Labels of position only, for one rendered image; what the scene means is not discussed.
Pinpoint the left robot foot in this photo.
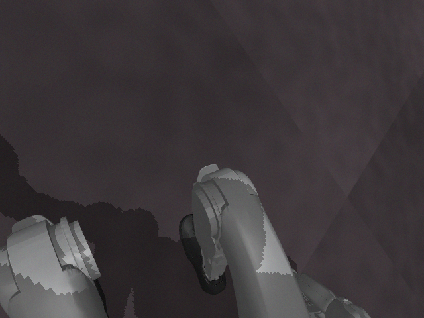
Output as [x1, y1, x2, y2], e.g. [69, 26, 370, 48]
[94, 279, 109, 318]

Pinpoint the right robot arm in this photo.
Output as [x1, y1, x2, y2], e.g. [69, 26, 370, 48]
[325, 297, 371, 318]

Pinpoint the right robot hand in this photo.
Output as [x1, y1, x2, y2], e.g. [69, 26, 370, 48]
[292, 268, 338, 318]

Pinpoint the right robot foot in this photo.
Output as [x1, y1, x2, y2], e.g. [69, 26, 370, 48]
[179, 214, 226, 295]

